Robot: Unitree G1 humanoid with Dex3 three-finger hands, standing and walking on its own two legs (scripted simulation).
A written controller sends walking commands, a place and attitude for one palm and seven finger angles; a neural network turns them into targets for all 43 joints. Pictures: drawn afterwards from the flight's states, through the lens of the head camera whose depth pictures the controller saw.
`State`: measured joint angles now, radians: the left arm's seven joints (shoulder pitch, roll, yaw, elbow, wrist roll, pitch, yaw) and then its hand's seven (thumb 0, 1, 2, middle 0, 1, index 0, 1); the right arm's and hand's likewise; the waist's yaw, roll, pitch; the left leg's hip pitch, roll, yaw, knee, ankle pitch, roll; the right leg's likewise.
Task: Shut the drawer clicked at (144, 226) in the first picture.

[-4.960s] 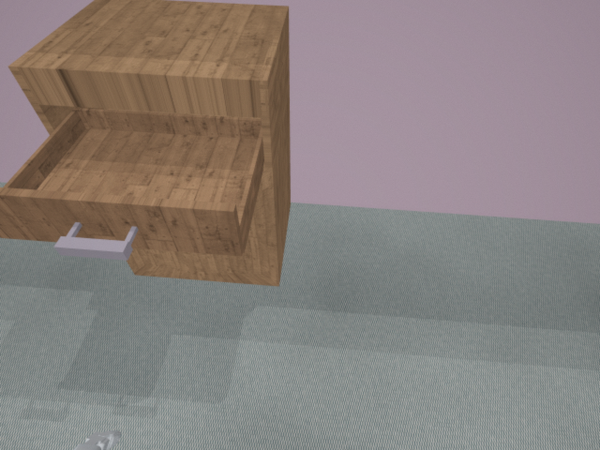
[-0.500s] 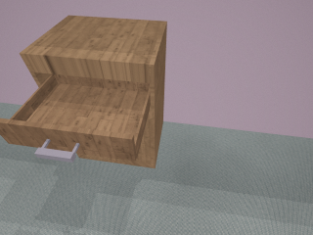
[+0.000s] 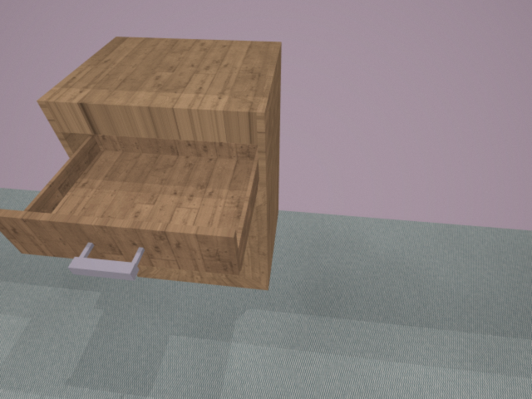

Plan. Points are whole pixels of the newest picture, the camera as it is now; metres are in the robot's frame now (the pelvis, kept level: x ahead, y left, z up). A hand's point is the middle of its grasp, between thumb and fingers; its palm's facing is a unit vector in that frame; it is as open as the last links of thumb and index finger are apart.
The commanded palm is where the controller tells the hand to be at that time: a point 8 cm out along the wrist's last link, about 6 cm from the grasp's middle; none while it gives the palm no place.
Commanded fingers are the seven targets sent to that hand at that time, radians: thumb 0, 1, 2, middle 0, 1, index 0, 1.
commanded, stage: look again from close up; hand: left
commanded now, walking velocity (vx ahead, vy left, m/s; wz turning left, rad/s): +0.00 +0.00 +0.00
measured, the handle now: (109, 259) +0.40 +0.36 -0.09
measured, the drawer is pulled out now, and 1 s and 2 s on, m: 0.30 0.30 0.30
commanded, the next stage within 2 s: shuffle to correct the standing spot in 0.08 s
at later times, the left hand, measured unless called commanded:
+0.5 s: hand out of the picture -0.02 +0.18 -0.18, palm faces +0.05 -0.99 -0.16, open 7.4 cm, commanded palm none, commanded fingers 0.00 0.90 0.90 -0.20 -0.30 -0.20 -0.30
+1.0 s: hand out of the picture +0.11 +0.25 -0.16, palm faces +0.03 -0.97 -0.26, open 7.3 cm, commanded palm none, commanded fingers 0.00 0.90 0.90 -0.20 -0.30 -0.20 -0.30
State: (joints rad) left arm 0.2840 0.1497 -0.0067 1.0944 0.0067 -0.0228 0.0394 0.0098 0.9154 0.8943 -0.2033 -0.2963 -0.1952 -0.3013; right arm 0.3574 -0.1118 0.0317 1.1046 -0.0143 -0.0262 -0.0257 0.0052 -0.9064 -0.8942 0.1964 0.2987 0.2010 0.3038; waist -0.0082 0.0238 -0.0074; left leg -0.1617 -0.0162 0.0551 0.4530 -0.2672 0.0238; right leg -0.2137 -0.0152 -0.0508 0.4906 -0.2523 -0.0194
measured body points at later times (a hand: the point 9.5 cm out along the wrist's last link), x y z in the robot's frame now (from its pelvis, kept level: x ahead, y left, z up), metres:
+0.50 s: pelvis +0.02 +0.02 -0.01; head +0.03 +0.02 +0.44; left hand -0.02 +0.23 -0.17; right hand +0.00 -0.21 -0.16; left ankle -0.01 +0.10 -0.74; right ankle +0.01 -0.11 -0.74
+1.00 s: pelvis +0.07 +0.06 +0.00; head +0.08 +0.05 +0.45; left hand +0.10 +0.30 -0.14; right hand +0.09 -0.17 -0.16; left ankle +0.09 +0.22 -0.67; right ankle +0.06 -0.05 -0.74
